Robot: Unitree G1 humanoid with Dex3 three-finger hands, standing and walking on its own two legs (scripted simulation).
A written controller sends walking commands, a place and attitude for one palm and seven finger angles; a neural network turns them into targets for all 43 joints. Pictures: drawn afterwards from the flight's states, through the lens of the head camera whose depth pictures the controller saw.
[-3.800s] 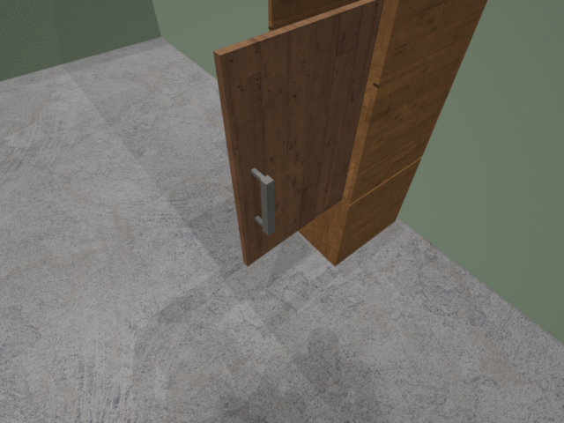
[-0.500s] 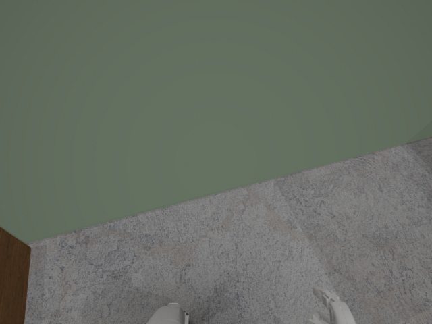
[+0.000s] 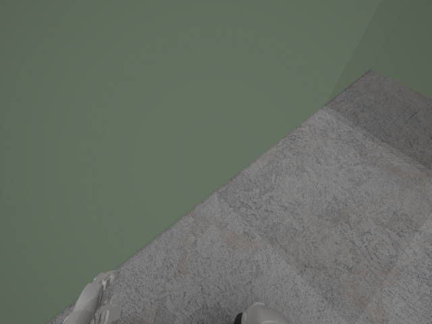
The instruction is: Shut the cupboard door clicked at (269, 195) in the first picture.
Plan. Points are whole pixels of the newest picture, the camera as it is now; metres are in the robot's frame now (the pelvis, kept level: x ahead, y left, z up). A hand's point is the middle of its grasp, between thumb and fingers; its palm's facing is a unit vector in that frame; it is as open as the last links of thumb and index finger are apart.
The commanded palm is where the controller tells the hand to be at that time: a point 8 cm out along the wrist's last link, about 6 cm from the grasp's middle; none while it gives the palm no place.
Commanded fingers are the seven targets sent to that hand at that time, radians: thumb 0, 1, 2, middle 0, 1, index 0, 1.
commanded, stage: turn to face it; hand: left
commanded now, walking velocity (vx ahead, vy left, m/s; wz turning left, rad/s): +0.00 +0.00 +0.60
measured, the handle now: out of the picture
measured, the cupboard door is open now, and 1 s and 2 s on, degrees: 92 92 92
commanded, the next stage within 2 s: none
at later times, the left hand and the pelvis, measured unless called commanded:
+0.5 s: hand (117, 293) +0.20 +0.22 -0.16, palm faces +0.18 -0.96 -0.20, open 7.3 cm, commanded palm none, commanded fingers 0.00 0.90 0.90 -0.20 -0.30 -0.20 -0.30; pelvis +0.15 +0.02 +0.01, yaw +10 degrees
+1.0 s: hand (147, 303) +0.17 +0.15 -0.13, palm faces +0.46 -0.85 -0.26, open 7.4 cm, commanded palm none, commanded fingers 0.00 0.90 0.90 -0.20 -0.30 -0.20 -0.30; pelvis +0.20 -0.06 +0.03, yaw +30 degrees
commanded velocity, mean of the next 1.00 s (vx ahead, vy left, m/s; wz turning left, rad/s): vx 0.00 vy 0.00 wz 0.60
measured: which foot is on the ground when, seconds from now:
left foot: up 0.00-0.34, down 0.36-0.78, up 0.80-1.00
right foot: down 0.00-0.36, up 0.38-0.76, down 0.78-1.00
